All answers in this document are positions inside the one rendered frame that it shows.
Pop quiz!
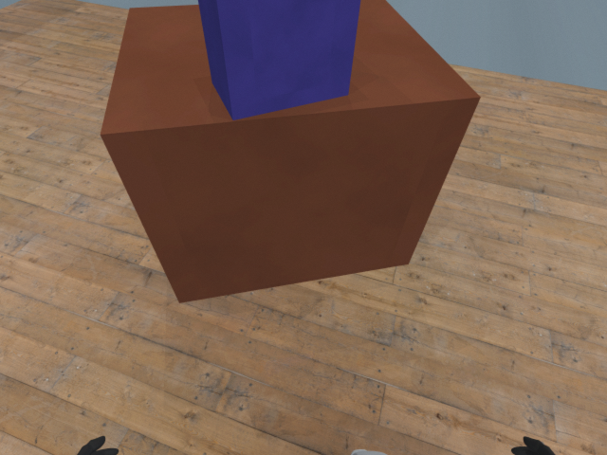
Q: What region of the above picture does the pedestal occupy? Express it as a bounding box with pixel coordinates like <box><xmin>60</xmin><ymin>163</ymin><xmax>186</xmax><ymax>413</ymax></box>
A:
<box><xmin>101</xmin><ymin>0</ymin><xmax>481</xmax><ymax>303</ymax></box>

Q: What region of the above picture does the right robot hand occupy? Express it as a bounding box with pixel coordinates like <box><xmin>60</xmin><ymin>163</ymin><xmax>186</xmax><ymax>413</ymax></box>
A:
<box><xmin>511</xmin><ymin>436</ymin><xmax>555</xmax><ymax>455</ymax></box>

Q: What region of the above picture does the left robot hand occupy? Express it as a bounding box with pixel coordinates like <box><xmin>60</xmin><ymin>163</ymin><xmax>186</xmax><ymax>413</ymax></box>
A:
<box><xmin>77</xmin><ymin>436</ymin><xmax>119</xmax><ymax>455</ymax></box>

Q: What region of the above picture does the carton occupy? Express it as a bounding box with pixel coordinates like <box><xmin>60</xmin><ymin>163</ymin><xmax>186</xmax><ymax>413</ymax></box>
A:
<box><xmin>198</xmin><ymin>0</ymin><xmax>360</xmax><ymax>120</ymax></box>

